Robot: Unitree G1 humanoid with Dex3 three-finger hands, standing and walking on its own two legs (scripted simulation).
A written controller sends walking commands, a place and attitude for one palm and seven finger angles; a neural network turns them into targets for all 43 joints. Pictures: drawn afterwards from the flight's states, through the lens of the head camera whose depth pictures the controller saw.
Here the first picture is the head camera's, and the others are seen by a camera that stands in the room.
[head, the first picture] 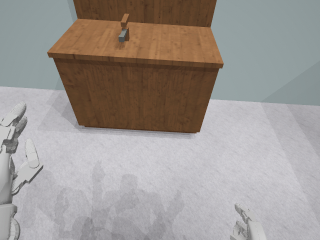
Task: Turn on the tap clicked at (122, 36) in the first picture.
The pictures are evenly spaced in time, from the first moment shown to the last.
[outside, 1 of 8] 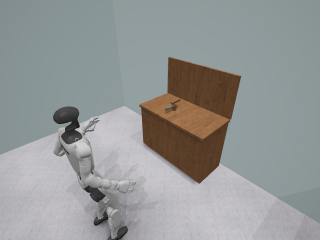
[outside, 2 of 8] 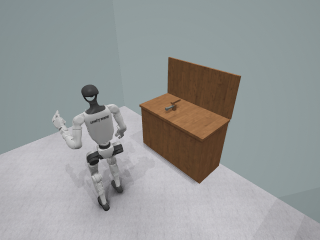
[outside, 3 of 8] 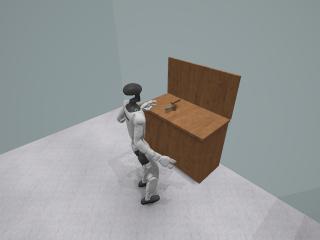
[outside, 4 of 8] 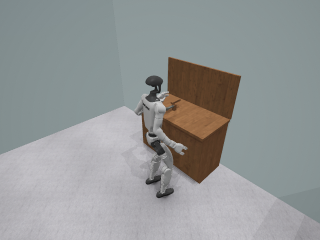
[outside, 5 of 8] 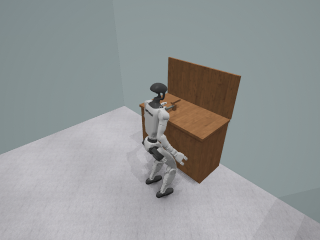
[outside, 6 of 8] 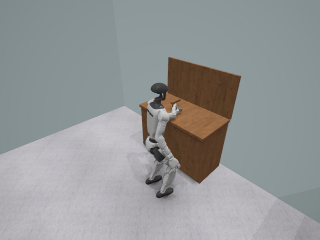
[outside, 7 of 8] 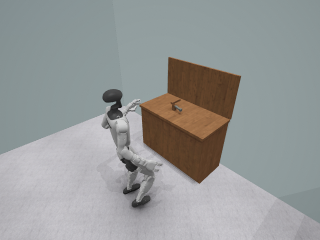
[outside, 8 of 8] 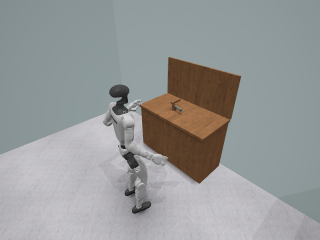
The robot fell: no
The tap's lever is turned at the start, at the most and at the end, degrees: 0 76 76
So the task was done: yes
